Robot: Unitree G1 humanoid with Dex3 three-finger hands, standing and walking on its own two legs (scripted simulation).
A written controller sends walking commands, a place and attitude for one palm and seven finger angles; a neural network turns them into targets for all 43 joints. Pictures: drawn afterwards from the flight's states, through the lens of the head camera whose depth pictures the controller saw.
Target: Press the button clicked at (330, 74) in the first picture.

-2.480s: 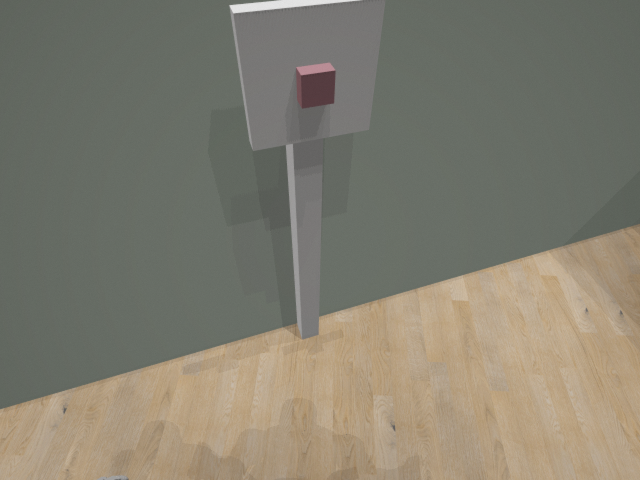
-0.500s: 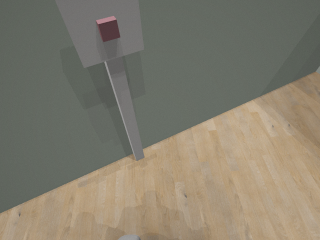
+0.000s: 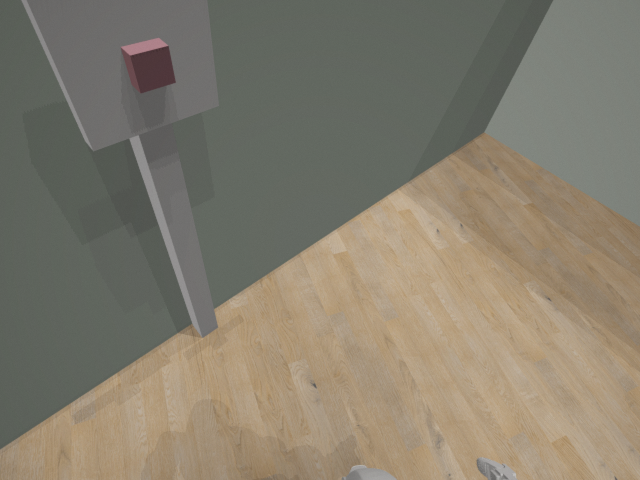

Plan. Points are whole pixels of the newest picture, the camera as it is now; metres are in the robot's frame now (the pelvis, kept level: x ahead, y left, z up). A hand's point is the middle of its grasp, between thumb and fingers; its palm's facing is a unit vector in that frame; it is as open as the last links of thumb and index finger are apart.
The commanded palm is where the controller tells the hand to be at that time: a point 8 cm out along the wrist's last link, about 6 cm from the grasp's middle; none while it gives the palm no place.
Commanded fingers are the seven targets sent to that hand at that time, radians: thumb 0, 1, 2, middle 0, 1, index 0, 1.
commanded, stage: walk to a spot facing it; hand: left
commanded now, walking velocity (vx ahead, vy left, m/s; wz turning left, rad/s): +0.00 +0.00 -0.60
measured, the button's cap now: (148, 64) +0.58 +0.32 +0.17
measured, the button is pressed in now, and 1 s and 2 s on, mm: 0 0 0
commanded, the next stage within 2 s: none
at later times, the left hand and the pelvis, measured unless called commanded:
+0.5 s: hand (245, 459) +0.17 +0.11 -0.15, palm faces -0.35 -0.90 -0.26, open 7.4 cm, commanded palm none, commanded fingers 0.00 0.90 0.90 -0.20 -0.30 -0.20 -0.30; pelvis -0.04 -0.03 -0.01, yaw -20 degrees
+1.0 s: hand out of the picture +0.13 +0.16 -0.18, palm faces -0.51 -0.84 -0.19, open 7.4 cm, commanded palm none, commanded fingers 0.00 0.90 0.90 -0.20 -0.30 -0.20 -0.30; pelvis -0.04 +0.02 +0.00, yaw -37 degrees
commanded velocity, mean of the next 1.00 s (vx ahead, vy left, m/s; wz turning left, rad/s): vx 0.02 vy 0.00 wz -0.60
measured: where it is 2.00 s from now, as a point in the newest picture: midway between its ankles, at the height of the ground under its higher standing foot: outside the picture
